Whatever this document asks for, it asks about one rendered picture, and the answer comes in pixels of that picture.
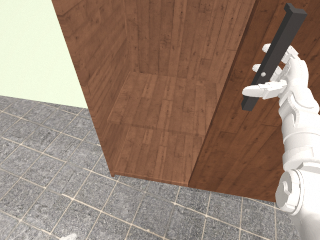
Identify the robot right upper arm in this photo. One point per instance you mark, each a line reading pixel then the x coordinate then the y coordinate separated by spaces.
pixel 298 194

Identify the wardrobe door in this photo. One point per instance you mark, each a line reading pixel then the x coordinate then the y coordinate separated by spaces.
pixel 242 152

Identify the robot right hand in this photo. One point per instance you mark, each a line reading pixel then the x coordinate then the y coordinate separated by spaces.
pixel 295 73

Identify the handle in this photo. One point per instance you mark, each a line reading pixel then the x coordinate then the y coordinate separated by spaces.
pixel 285 34

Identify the robot right forearm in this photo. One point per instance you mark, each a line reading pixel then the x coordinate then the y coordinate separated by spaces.
pixel 300 129

